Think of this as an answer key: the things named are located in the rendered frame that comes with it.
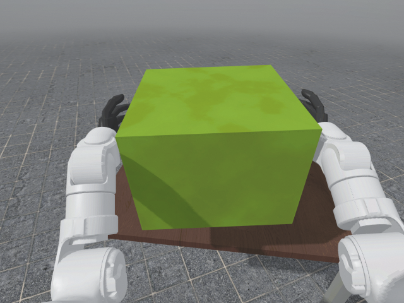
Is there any right robot upper arm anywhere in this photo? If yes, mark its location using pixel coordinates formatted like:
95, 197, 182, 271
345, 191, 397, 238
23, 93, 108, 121
338, 232, 404, 303

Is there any robot left forearm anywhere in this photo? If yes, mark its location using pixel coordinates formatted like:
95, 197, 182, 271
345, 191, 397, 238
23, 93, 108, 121
50, 127, 121, 299

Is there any robot right hand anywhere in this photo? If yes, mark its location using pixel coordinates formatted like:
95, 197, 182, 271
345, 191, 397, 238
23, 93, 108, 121
299, 89, 328, 123

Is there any table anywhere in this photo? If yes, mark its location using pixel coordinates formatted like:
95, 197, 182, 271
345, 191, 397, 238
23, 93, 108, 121
108, 161, 352, 303

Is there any robot right forearm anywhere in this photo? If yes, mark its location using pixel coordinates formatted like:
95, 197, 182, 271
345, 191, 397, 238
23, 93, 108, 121
312, 122, 404, 235

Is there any robot left hand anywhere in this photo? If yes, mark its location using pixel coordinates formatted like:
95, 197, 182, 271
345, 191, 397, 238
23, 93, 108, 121
98, 94, 130, 133

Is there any left robot upper arm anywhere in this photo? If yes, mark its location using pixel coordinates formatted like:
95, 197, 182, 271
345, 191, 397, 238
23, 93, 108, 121
41, 247, 128, 303

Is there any carton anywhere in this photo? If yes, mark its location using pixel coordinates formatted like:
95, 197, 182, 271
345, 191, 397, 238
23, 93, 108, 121
115, 65, 323, 230

